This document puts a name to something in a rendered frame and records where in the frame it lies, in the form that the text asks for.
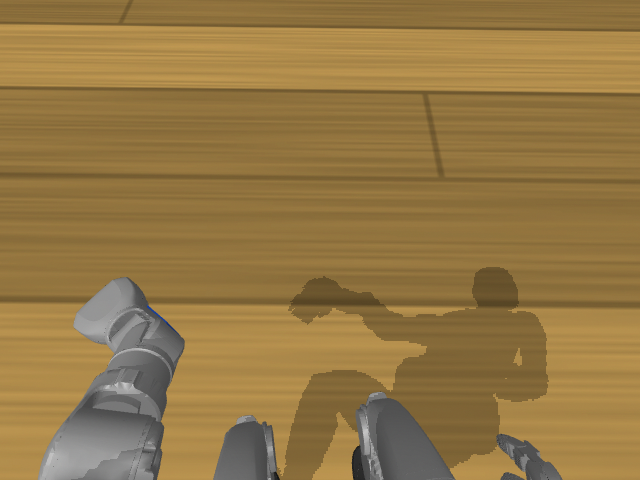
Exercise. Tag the left robot hand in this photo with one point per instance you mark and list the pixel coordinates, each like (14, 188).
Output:
(92, 319)

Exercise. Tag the left robot arm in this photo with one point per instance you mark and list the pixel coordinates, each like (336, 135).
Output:
(115, 432)

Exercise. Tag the cube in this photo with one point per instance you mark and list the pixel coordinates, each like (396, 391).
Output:
(161, 318)

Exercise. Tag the right robot hand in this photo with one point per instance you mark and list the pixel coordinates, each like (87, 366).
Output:
(527, 458)

